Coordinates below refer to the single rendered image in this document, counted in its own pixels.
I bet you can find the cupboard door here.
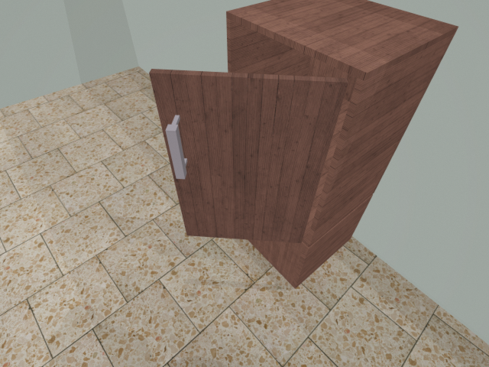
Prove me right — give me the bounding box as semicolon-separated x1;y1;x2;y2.
149;69;348;243

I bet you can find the handle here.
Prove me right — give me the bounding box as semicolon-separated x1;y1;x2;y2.
165;115;187;179

